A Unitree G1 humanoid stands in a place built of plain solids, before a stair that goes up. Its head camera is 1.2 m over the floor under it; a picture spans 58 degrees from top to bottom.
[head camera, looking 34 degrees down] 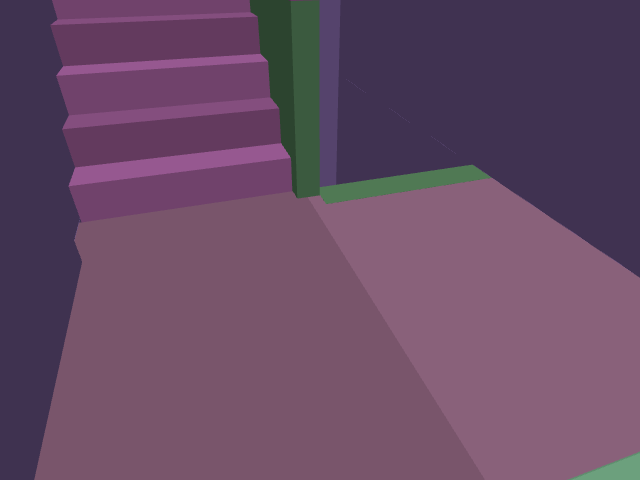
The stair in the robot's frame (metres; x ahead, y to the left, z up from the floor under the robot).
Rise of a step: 0.21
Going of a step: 0.24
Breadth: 1.15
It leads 18 degrees to the left of straight ahead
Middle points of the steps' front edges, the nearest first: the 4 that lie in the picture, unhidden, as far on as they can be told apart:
2.12 0.71 0.22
2.34 0.78 0.43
2.57 0.85 0.64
2.79 0.93 0.85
